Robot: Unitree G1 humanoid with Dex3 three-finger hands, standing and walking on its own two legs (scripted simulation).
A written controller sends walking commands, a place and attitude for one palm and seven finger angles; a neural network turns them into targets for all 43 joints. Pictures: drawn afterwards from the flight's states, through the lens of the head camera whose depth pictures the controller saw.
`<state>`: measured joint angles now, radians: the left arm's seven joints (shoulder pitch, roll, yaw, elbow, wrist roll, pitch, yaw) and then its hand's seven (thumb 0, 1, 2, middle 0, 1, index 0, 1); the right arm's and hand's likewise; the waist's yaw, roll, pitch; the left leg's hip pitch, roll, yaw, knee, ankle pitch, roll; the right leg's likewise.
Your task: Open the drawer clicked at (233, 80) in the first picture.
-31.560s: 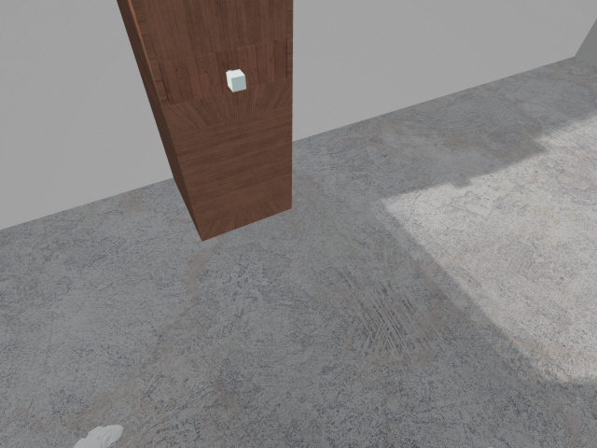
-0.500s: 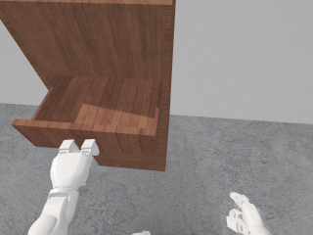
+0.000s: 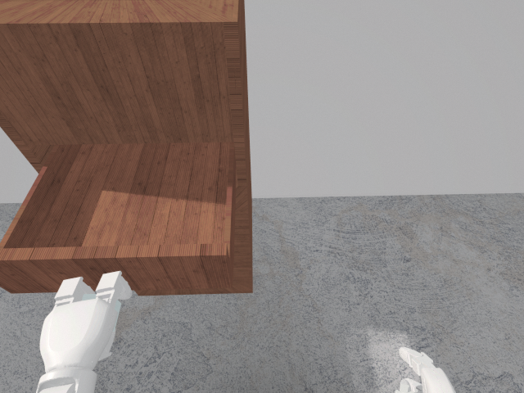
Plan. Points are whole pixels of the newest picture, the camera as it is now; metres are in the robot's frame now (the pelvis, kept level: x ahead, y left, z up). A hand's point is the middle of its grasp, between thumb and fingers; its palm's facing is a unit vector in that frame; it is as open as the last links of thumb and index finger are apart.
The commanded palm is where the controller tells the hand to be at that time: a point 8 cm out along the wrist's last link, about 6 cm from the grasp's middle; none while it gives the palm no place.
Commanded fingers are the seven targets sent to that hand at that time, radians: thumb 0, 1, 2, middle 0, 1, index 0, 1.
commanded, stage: pull the drawer open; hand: left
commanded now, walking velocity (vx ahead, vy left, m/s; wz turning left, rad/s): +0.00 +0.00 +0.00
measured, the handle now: (102, 299) +0.26 +0.26 -0.01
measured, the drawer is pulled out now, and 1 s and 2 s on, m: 0.24 0.30 0.30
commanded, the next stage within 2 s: open the thumb to release the handle in 0.48 s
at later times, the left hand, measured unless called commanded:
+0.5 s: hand (89, 384) +0.15 +0.25 -0.03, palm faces -0.04 -0.12 -0.99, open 7.8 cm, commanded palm +0.11 +0.25 +0.03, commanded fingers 0.00 0.90 0.90 -0.40 -1.35 -0.40 -1.35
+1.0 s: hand (86, 383) +0.15 +0.25 -0.02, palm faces +0.00 -0.08 -1.00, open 10.8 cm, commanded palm +0.14 +0.25 +0.03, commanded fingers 0.00 -0.50 0.30 -0.30 -1.20 -0.30 -1.20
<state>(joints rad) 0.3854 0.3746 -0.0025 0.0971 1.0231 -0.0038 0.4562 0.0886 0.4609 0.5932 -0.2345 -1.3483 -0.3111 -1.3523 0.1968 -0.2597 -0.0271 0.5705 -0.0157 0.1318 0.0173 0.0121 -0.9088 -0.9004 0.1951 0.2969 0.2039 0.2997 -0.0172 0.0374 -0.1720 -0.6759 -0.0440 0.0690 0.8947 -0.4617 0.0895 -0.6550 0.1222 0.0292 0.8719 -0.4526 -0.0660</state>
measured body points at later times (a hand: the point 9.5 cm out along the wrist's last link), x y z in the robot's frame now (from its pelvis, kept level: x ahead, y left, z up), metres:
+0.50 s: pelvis +0.00 +0.00 -0.02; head +0.06 -0.01 +0.42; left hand +0.15 +0.25 +0.03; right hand +0.24 -0.19 -0.11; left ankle -0.02 +0.06 -0.69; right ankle -0.02 -0.09 -0.69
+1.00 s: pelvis -0.02 -0.02 -0.02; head +0.02 -0.03 +0.43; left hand +0.15 +0.25 +0.03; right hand +0.19 -0.23 -0.12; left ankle -0.02 +0.06 -0.69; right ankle -0.02 -0.09 -0.69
